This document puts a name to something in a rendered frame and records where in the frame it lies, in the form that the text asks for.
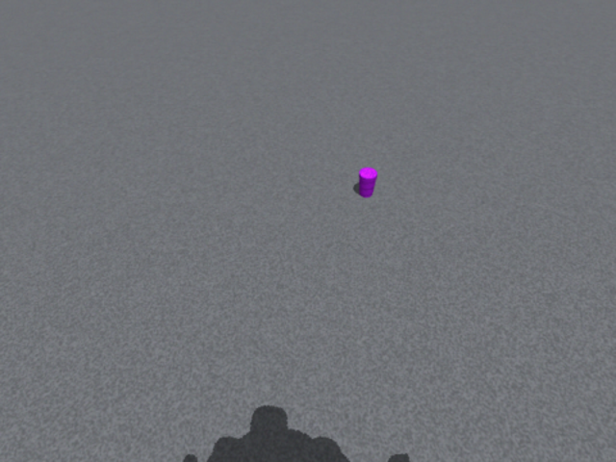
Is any cup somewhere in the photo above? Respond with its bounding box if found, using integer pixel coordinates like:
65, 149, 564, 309
359, 167, 377, 197

